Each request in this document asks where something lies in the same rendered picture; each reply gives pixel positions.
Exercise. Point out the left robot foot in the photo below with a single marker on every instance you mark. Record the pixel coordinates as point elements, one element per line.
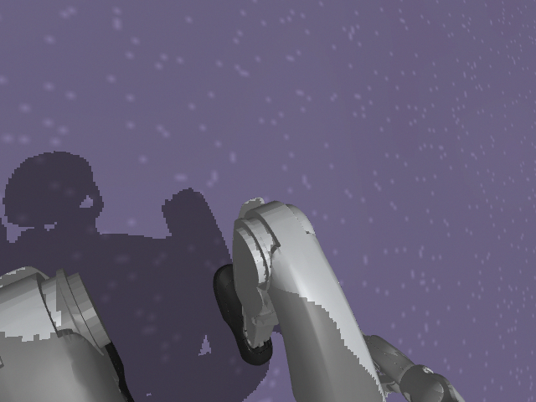
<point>119,368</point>

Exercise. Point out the right robot arm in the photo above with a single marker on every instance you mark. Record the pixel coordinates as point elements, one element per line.
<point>420,384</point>

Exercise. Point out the right robot foot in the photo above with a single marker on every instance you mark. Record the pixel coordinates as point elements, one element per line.
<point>231,310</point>

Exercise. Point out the right robot hand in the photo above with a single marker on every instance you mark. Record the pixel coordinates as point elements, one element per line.
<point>389,361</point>

